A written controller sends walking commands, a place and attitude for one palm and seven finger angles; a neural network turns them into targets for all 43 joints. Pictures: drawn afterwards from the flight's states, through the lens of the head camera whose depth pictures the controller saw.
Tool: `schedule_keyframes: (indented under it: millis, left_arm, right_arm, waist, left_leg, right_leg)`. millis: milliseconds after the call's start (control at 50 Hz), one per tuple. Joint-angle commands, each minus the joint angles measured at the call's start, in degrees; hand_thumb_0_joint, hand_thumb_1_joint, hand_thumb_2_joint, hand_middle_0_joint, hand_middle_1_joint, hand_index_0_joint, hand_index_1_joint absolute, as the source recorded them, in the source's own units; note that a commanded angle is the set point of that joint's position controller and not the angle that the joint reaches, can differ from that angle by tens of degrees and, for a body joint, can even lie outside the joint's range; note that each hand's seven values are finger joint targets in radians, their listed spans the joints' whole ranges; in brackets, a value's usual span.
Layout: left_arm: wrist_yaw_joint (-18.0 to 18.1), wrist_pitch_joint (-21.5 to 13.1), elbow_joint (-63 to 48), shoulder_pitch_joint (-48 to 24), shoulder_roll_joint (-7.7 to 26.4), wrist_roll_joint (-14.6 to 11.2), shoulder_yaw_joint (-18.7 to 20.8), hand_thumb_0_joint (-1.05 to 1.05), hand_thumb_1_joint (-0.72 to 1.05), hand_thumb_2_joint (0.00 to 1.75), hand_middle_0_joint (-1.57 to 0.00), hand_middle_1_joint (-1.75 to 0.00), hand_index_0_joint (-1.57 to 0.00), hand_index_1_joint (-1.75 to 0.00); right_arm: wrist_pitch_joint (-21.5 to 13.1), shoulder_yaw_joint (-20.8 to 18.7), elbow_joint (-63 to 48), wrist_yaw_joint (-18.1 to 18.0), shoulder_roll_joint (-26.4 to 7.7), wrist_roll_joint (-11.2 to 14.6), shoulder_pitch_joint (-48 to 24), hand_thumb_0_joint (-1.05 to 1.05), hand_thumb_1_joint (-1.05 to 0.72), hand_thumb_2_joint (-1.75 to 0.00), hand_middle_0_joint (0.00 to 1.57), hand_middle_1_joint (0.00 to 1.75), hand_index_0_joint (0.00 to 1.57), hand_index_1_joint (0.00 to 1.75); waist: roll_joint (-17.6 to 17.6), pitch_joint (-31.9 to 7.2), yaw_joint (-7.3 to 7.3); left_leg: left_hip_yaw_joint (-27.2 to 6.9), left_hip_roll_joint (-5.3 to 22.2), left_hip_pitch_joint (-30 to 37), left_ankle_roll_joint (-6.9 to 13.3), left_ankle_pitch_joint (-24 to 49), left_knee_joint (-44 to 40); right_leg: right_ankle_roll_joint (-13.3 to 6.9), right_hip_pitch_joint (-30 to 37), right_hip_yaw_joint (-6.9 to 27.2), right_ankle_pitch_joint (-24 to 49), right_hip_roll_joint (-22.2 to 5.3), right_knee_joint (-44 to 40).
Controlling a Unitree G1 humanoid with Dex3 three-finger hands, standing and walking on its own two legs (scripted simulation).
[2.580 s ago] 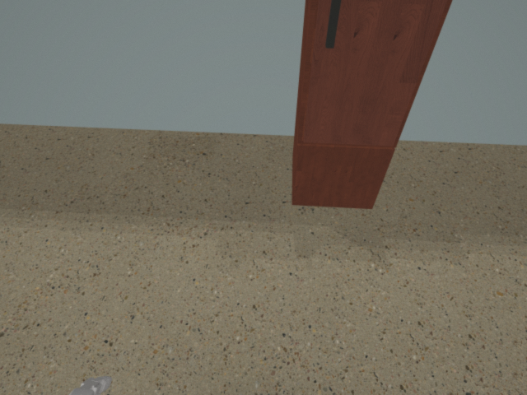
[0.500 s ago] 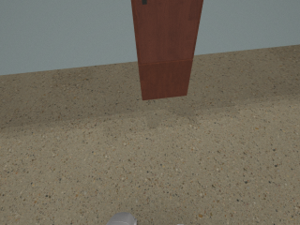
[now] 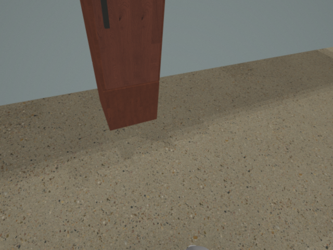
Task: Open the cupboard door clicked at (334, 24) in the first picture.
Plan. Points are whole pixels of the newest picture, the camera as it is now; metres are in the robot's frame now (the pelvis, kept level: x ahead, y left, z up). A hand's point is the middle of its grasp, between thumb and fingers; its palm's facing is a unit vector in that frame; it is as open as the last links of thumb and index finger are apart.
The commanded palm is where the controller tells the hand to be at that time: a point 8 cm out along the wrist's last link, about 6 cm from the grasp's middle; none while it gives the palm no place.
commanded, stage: walk to a spot facing it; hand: left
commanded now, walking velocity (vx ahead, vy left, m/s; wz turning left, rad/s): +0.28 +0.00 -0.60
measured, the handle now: (103, 9) +1.09 +0.40 +0.13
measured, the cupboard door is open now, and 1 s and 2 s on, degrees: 0 0 0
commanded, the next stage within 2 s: turn to face it in 1.02 s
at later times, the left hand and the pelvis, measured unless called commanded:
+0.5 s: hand (159, 209) +0.28 +0.03 -0.17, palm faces -0.33 -0.92 -0.19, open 7.4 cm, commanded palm none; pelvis +0.11 -0.10 -0.02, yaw -19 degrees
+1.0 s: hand (155, 190) +0.36 +0.05 -0.20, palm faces -0.34 -0.93 -0.12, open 7.4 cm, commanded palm none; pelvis +0.33 -0.12 -0.01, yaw -25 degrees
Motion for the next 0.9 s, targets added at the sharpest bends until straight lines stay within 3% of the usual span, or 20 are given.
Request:
schedule_keyframes:
  millis: [0, 100, 200, 280, 300, 320, 340, 360, 380, 400, 460, 520, 560, 640, 760, 780, 820, 840, 860, 880]
  left_arm:
    - [-1.02, -1.76, -4.13, -2.40, 2.16, 0.42, 0.29, 0.00, 0.90, 0.90, -0.20, -0.30, -0.20, -0.30]
    - [-1.27, -2.12, -5.85, -7.59, 1.03, 0.20, -0.25, 0.00, 0.90, 0.90, -0.20, -0.30, -0.20, -0.30]
    - [-1.46, -2.76, -6.91, -13.65, -0.95, -0.06, -1.38, 0.00, 0.90, 0.90, -0.20, -0.30, -0.20, -0.30]
    - [-1.26, -3.99, -6.09, -12.09, -1.88, -0.18, -1.64, 0.00, 0.90, 0.90, -0.20, -0.30, -0.20, -0.30]
    - [-0.99, -4.41, -5.03, -9.43, -0.78, -0.16, -1.42, 0.00, 0.90, 0.90, -0.20, -0.30, -0.20, -0.30]
    - [-0.73, -5.04, -2.52, -1.29, 0.45, -0.02, -0.81, 0.00, 0.90, 0.90, -0.20, -0.30, -0.20, -0.30]
    - [-0.05, -6.16, 0.88, 8.75, 6.35, 0.26, 0.47, 0.00, 0.90, 0.90, -0.20, -0.30, -0.20, -0.30]
    - [1.22, -6.56, 2.94, 16.17, 13.77, -0.51, 2.18, 0.00, 0.90, 0.90, -0.20, -0.30, -0.20, -0.30]
    - [2.01, -6.12, 3.57, 17.13, 14.84, -1.72, 2.52, 0.00, 0.90, 0.90, -0.20, -0.30, -0.20, -0.30]
    - [2.52, -6.11, 2.96, 13.11, 12.43, -1.69, 2.10, 0.00, 0.90, 0.90, -0.20, -0.30, -0.20, -0.30]
    - [2.70, -7.21, 1.36, 2.64, 5.06, -1.25, -0.86, 0.00, 0.90, 0.90, -0.20, -0.30, -0.20, -0.30]
    - [2.92, -8.15, 2.29, 0.83, 2.74, -0.63, -1.76, 0.00, 0.90, 0.90, -0.20, -0.30, -0.20, -0.30]
    - [2.89, -8.41, 3.04, 1.08, 1.88, -0.73, -2.13, 0.00, 0.90, 0.90, -0.20, -0.30, -0.20, -0.30]
    - [3.11, -9.02, 4.79, 4.36, 1.52, -0.71, -2.49, 0.00, 0.90, 0.90, -0.20, -0.30, -0.20, -0.30]
    - [3.57, -8.94, 6.81, 7.57, 3.41, -0.41, -2.27, 0.00, 0.90, 0.90, -0.20, -0.30, -0.20, -0.30]
    - [3.56, -8.89, 7.23, 7.75, 3.36, -0.48, -2.24, 0.00, 0.90, 0.90, -0.20, -0.30, -0.20, -0.30]
    - [3.43, -8.85, 7.35, 7.52, 2.53, -0.89, -2.22, 0.00, 0.90, 0.90, -0.20, -0.30, -0.20, -0.30]
    - [2.97, -8.61, 6.90, 10.32, -0.45, -1.53, -2.43, 0.00, 0.90, 0.90, -0.20, -0.30, -0.20, -0.30]
    - [2.63, -8.88, 5.75, 10.21, -1.89, -1.66, -3.19, 0.00, 0.90, 0.90, -0.20, -0.30, -0.20, -0.30]
    - [3.09, -8.53, 6.47, 8.05, 0.24, -1.19, -2.77, 0.00, 0.90, 0.90, -0.20, -0.30, -0.20, -0.30]
  right_arm:
    - [-2.67, -2.32, -3.22, -0.54, -8.69, -0.11, 1.24, 0.00, -0.90, -0.90, 0.20, 0.30, 0.20, 0.30]
    - [-3.53, -2.83, -0.31, -0.33, -8.73, -0.20, 8.78, 0.00, -0.90, -0.90, 0.20, 0.30, 0.20, 0.30]
    - [-3.59, -3.28, 2.29, 0.18, -9.04, -0.83, 12.80, 0.00, -0.90, -0.90, 0.20, 0.30, 0.20, 0.30]
    - [-3.44, -3.56, 3.28, 0.60, -9.89, -1.22, 12.02, 0.00, -0.90, -0.90, 0.20, 0.30, 0.20, 0.30]
    - [-3.41, -3.51, 3.48, 0.74, -9.90, -1.03, 12.03, 0.00, -0.90, -0.90, 0.20, 0.30, 0.20, 0.30]
    - [-3.40, -3.43, 3.13, 0.81, -10.05, -0.71, 10.51, 0.00, -0.90, -0.90, 0.20, 0.30, 0.20, 0.30]
    - [-3.35, -2.96, 2.56, 1.65, -8.22, 0.08, 10.99, 0.00, -0.90, -0.90, 0.20, 0.30, 0.20, 0.30]
    - [-3.60, -1.58, -0.30, 1.97, -3.87, 0.50, 9.20, 0.00, -0.90, -0.90, 0.20, 0.30, 0.20, 0.30]
    - [-3.48, -1.84, -2.45, 1.51, -5.53, 0.42, 3.24, 0.00, -0.90, -0.90, 0.20, 0.30, 0.20, 0.30]
    - [-3.31, -2.41, -2.06, 1.44, -6.17, 0.65, 1.88, 0.00, -0.90, -0.90, 0.20, 0.30, 0.20, 0.30]
    - [-2.43, -2.33, 1.05, 1.54, -4.11, -0.48, 2.23, 0.00, -0.90, -0.90, 0.20, 0.30, 0.20, 0.30]
    - [-1.04, -2.27, 3.22, 1.87, -1.56, -0.87, 7.53, 0.00, -0.90, -0.90, 0.20, 0.30, 0.20, 0.30]
    - [-0.75, -2.28, 2.83, 2.22, -1.43, -0.83, 6.06, 0.00, -0.90, -0.90, 0.20, 0.30, 0.20, 0.30]
    - [-1.34, -2.25, 0.20, 3.12, -1.64, -0.63, -1.31, 0.00, -0.90, -0.90, 0.20, 0.30, 0.20, 0.30]
    - [-2.67, -1.98, -1.69, 3.81, -1.34, -0.21, -8.21, 0.00, -0.90, -0.90, 0.20, 0.30, 0.20, 0.30]
    - [-2.94, -2.14, -1.17, 3.55, -1.81, -0.28, -6.90, 0.00, -0.90, -0.90, 0.20, 0.30, 0.20, 0.30]
    - [-3.73, -3.06, 3.16, 2.47, -4.75, -0.86, 6.46, 0.00, -0.90, -0.90, 0.20, 0.30, 0.20, 0.30]
    - [-4.18, -4.37, 5.29, 1.79, -10.90, -1.79, 14.47, 0.00, -0.90, -0.90, 0.20, 0.30, 0.20, 0.30]
    - [-3.75, -4.70, 6.28, 1.47, -14.22, -1.09, 18.65, 0.00, -0.90, -0.90, 0.20, 0.30, 0.20, 0.30]
    - [-3.46, -3.97, 6.35, 0.88, -11.19, -0.57, 15.25, 0.00, -0.90, -0.90, 0.20, 0.30, 0.20, 0.30]
  waist:
    - [9.51, 7.25, -0.84]
    - [9.31, 8.61, -3.31]
    - [9.35, 9.16, -5.51]
    - [11.60, 7.09, -4.36]
    - [9.09, 5.01, -2.78]
    - [6.62, 0.82, 1.74]
    - [-4.33, -7.09, 5.89]
    - [-18.26, -12.29, 8.11]
    - [-15.14, -12.29, 8.48]
    - [-9.97, -9.36, 6.71]
    - [-0.84, 1.55, 0.84]
    - [-3.53, 3.12, -2.92]
    - [-4.95, 4.70, -3.13]
    - [-5.69, 6.93, -1.37]
    - [-4.02, 8.14, 0.34]
    - [-2.71, 8.13, -0.68]
    - [4.04, 1.11, -6.36]
    - [15.99, -6.64, -8.19]
    - [23.12, -9.06, -8.02]
    - [17.08, -7.19, -7.45]
  left_leg:
    - [-7.92, 12.08, -0.67, 3.55, -14.35, -14.92]
    - [-7.15, 16.78, 6.71, 6.46, -10.19, -15.78]
    - [-0.64, 18.71, 8.79, 6.84, -0.29, -13.57]
    - [6.18, 18.50, 7.67, 4.58, 11.45, -6.87]
    - [7.71, 17.75, 6.22, 3.65, 18.13, -1.51]
    - [11.93, 15.43, 3.07, 1.56, 24.65, 10.49]
    - [14.02, 12.96, -10.40, -1.32, 17.53, 26.51]
    - [11.10, 3.48, -28.76, -4.59, -17.61, 43.87]
    - [2.32, 3.70, -33.28, -3.08, -18.59, 50.57]
    - [-0.45, 6.23, -32.52, -2.44, -12.66, 52.65]
    - [-1.45, 8.65, -27.23, -3.35, -3.18, 47.19]
    - [0.16, 7.34, -23.27, -4.18, -0.11, 41.37]
    - [0.55, 6.91, -24.01, -4.56, 3.18, 37.52]
    - [0.47, 6.95, -26.65, -4.05, 6.59, 28.12]
    - [2.13, 4.32, -20.13, -1.73, 4.20, 13.95]
    - [3.30, 3.10, -15.98, -1.22, 3.87, 11.62]
    - [2.93, 1.25, 4.56, 0.44, 6.29, 4.75]
    - [-13.98, 15.00, 18.60, 4.87, 6.10, 0.96]
    - [-28.07, 25.57, 23.22, 9.33, 9.39, -6.65]
    - [-26.64, 24.44, 18.67, 8.17, 6.46, -9.00]
  right_leg:
    - [0.94, -9.93, -1.45, 5.17, -4.28, 7.99]
    - [1.51, -12.90, -2.61, 4.99, -8.82, -1.28]
    - [0.60, -7.00, -6.94, 0.53, -9.78, -15.96]
    - [-2.14, 4.34, -10.60, -1.61, -6.88, -26.51]
    - [-3.21, 10.82, -11.70, -1.07, -5.15, -29.78]
    - [-4.52, 22.38, -12.78, 2.49, -3.20, -34.82]
    - [-7.61, 42.47, -3.78, 1.41, -9.97, -37.50]
    - [-13.33, 53.71, 23.90, 4.64, -26.20, -42.49]
    - [-15.42, 52.64, 28.76, 11.12, -27.96, -45.79]
    - [-15.17, 46.74, 24.71, 8.12, -27.12, -46.36]
    - [-12.29, 28.27, 11.84, 14.64, -21.13, -48.69]
    - [-11.31, 21.85, 4.15, 18.14, -17.21, -49.99]
    - [-11.61, 20.90, 3.28, 13.82, -15.93, -52.10]
    - [-12.64, 23.83, 4.98, 11.11, -16.32, -53.28]
    - [-11.76, 28.45, 5.51, 16.86, -17.80, -49.84]
    - [-11.38, 27.43, 4.96, 20.47, -17.56, -47.19]
    - [-8.80, 21.50, 0.44, 28.79, -12.40, -28.18]
    - [-5.59, 10.57, -5.28, 13.08, -5.72, -11.06]
    - [-4.33, 0.95, -5.57, -14.21, -1.01, 4.87]
    - [-4.86, -0.18, -0.59, -12.12, -4.27, 10.36]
